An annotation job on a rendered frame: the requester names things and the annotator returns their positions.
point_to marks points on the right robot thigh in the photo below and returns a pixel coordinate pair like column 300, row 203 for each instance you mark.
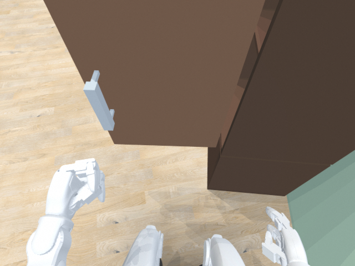
column 220, row 252

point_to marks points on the left robot thigh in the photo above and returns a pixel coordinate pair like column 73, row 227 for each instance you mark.
column 146, row 249

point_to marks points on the robot thigh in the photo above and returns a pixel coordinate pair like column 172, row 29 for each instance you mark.
column 146, row 249
column 220, row 252

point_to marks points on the handle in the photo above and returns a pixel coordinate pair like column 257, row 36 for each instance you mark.
column 98, row 103

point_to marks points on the robot right hand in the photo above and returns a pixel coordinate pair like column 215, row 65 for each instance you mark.
column 288, row 247

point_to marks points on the left robot forearm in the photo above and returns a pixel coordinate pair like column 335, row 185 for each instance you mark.
column 50, row 243

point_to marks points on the cupboard door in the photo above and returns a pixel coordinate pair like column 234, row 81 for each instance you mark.
column 168, row 68

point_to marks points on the robot left hand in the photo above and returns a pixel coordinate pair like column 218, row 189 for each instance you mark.
column 61, row 199

